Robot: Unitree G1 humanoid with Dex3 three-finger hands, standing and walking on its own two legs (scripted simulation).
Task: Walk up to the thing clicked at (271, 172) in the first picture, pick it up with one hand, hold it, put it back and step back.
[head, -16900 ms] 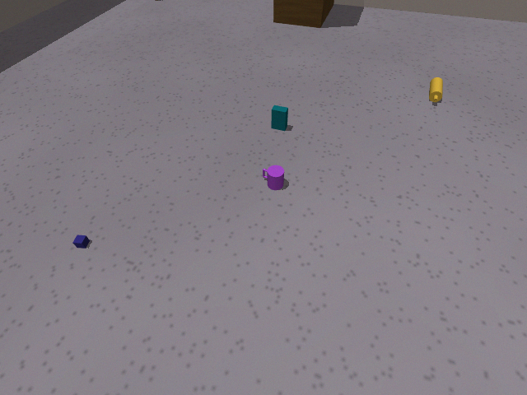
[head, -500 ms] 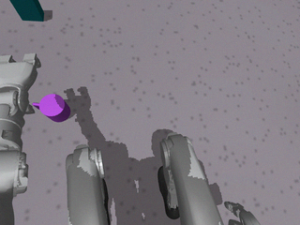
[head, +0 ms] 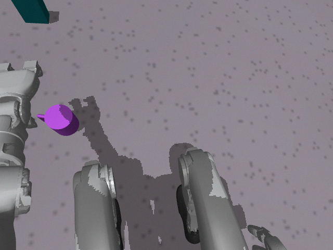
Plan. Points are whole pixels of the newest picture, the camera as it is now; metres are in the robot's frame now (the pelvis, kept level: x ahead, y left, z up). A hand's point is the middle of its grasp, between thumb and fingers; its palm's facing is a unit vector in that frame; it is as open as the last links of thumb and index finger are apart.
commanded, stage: withdraw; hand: left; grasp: from above
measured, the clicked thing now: (58, 120) +0.50 +0.30 -0.35
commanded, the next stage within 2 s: none
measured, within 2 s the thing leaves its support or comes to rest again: neither
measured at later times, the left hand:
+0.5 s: hand (25, 108) +0.46 +0.30 -0.11, palm faces -0.49 -0.04 -0.87, open 14.0 cm
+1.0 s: hand (29, 104) +0.47 +0.29 -0.11, palm faces -0.46 -0.03 -0.89, open 14.0 cm
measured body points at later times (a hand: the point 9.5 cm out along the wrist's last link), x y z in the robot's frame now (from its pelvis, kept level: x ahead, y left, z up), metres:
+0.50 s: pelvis +0.00 +0.00 +0.01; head +0.21 +0.06 +0.40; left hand +0.48 +0.30 -0.06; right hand +0.06 -0.27 -0.11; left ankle +0.09 +0.13 -0.37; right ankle +0.10 -0.15 -0.37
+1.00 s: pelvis +0.00 +0.00 +0.00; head +0.21 +0.06 +0.39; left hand +0.49 +0.29 -0.06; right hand +0.05 -0.27 -0.11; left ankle +0.09 +0.13 -0.37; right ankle +0.10 -0.15 -0.37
